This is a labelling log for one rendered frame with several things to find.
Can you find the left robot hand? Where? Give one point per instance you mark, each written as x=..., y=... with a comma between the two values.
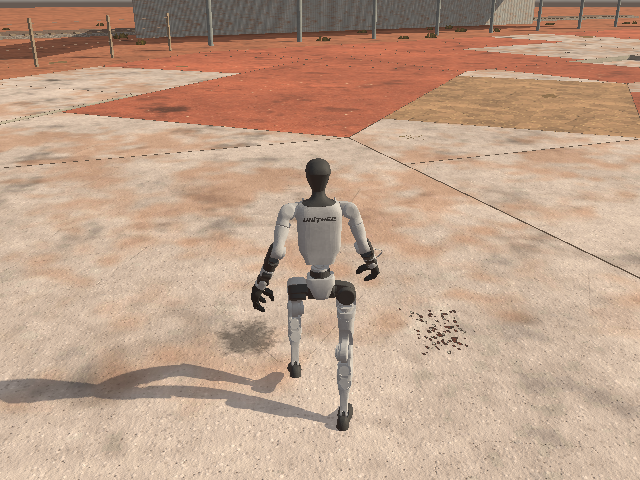
x=256, y=297

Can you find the robot right forearm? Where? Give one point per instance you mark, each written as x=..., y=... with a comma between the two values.
x=369, y=257

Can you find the right robot hand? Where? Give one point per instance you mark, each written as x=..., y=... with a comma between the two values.
x=373, y=275

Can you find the humanoid robot torso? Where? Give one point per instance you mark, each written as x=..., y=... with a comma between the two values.
x=319, y=240

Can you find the robot right upper arm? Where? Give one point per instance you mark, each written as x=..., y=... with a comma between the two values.
x=350, y=211

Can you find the robot right foot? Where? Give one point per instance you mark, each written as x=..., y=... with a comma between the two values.
x=342, y=421

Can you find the robot left forearm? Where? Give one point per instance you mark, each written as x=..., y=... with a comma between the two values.
x=267, y=270

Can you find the robot left upper arm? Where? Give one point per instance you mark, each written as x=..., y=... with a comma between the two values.
x=286, y=213

